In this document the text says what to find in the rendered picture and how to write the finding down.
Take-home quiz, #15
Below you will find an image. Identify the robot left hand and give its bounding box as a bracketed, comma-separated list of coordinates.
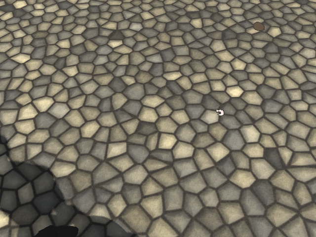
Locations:
[34, 225, 79, 237]

